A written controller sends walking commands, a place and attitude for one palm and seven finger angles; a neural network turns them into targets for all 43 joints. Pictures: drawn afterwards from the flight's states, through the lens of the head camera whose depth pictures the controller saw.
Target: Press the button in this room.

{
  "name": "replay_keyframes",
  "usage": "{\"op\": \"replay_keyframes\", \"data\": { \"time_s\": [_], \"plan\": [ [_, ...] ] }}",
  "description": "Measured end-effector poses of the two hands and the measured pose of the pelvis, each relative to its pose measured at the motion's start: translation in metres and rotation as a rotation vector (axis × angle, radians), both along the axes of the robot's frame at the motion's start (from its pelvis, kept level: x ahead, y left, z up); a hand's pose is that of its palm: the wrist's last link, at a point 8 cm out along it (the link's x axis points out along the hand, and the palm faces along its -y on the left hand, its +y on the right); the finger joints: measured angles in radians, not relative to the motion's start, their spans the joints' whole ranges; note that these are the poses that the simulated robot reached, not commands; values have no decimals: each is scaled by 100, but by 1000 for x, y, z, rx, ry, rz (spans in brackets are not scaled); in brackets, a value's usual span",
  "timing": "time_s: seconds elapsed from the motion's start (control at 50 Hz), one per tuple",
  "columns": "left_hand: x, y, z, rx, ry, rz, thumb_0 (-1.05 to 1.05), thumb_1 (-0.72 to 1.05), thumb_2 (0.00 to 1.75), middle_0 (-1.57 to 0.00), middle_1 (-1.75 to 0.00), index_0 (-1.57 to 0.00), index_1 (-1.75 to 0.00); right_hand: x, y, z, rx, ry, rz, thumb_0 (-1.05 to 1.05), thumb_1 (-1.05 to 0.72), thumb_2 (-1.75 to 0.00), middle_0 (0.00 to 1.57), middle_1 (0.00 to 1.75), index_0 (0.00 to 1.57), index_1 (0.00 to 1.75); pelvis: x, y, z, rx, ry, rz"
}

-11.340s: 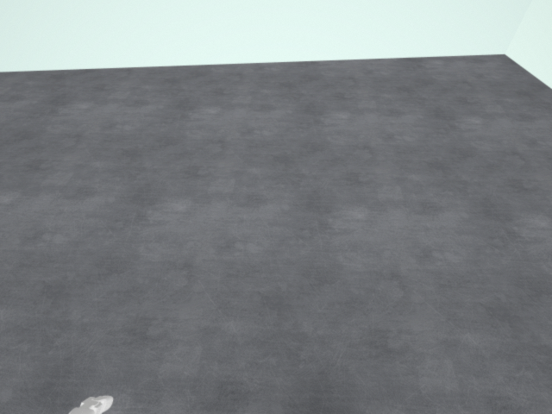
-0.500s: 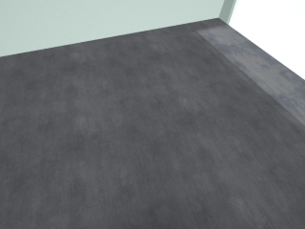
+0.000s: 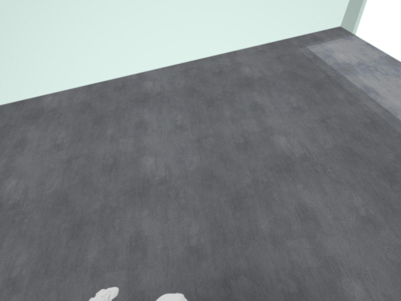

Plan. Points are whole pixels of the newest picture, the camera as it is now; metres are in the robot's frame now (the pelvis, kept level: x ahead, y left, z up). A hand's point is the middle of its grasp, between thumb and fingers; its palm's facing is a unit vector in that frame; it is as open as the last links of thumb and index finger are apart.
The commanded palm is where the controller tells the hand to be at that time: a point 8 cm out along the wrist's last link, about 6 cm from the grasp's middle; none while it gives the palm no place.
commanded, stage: turn or walk to find it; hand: left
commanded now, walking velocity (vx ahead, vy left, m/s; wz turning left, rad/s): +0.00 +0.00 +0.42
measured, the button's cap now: out of the picture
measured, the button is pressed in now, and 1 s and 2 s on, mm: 0 0 0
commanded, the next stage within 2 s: none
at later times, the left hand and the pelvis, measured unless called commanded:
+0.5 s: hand out of the picture -0.05 +0.25 -0.18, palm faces +0.28 -0.93 -0.24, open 7.4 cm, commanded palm none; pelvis -0.02 +0.04 +0.00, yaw +13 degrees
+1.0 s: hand out of the picture -0.01 +0.20 -0.14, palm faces +0.41 -0.87 -0.29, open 7.4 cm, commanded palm none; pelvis -0.03 -0.02 +0.00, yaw +25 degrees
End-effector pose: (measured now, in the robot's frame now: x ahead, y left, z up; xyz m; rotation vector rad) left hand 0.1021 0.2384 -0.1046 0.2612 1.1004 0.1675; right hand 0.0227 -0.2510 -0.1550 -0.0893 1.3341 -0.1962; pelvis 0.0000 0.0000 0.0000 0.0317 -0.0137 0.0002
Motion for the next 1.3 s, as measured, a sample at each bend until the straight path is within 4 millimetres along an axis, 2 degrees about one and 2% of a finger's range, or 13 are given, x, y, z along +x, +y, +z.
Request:
{"op": "replay_keyframes", "data": {
  "time_s": [0.12,0.22,0.32,0.44,0.5,0.56,0.68,0.84,0.92,1.04,1.14,1.22,1.3],
  "plan": [
    [-44,-7,0,-12,64,88,1,90,90,-20,-30,-21,-30,0,-13,6,-7,38,58,0,-91,-90,20,30,20,30,-2,-7,7,9,-2,64],
    [-81,-3,-9,-37,116,167,1,91,90,-20,-30,-21,-30,15,-10,11,-28,62,128,0,-91,-90,20,29,20,30,-4,-4,7,5,4,113],
    [-123,13,-25,-66,183,248,1,91,90,-20,-30,-21,-30,51,12,17,-57,11,220,0,-91,-90,20,29,20,30,-9,9,2,-9,11,158],
    [-169,46,-50,-94,258,343,1,91,90,-20,-30,-21,-30,98,56,28,-87,-130,326,0,-91,-90,20,29,20,30,-17,34,-9,-26,3,201],
    [-174,57,-45,-95,270,362,1,91,90,-20,-30,-20,-30,106,73,40,-89,-174,351,0,-91,-90,20,30,20,30,-18,41,-1,-46,-1,218],
    [-167,66,-37,-94,225,372,1,91,90,-20,-30,-20,-30,108,83,45,-83,-183,375,0,-90,-90,20,30,20,30,-21,45,5,-58,-3,241],
    [-144,72,-24,-67,119,376,1,91,90,-19,-30,-20,-30,98,86,41,-52,-163,393,0,-90,-90,20,30,21,30,-26,41,9,-48,-4,282],
    [-114,48,-9,-23,15,368,1,91,90,-19,-30,-20,-30,67,51,16,-15,-58,385,0,-90,-90,20,30,21,30,-29,13,2,-24,4,347],
    [-119,24,-5,6,-15,379,1,91,90,-20,-30,-20,-30,59,26,-2,1,-6,389,0,-90,-90,20,30,21,30,-30,-7,-4,-11,-1,386],
    [-157,-8,4,-6,34,467,1,90,90,-20,-30,-21,-30,63,5,2,-2,35,441,0,-90,-90,20,30,20,30,-32,-20,5,11,-8,453],
    [-191,-26,-2,-35,72,544,1,90,90,-20,-30,-21,-30,70,2,7,-22,57,501,0,-91,-90,20,30,20,30,-35,-25,7,11,-6,509],
    [-223,-34,-10,-64,110,610,1,91,90,-20,-30,-21,-30,82,12,12,-44,56,564,0,-91,-90,20,29,20,30,-40,-23,6,4,-1,551],
    [-260,-36,-23,-96,149,679,1,91,90,-20,-30,-21,-30,102,40,18,-61,6,644,0,-91,-90,20,29,20,30,-51,-16,3,-7,2,592]
  ]
}}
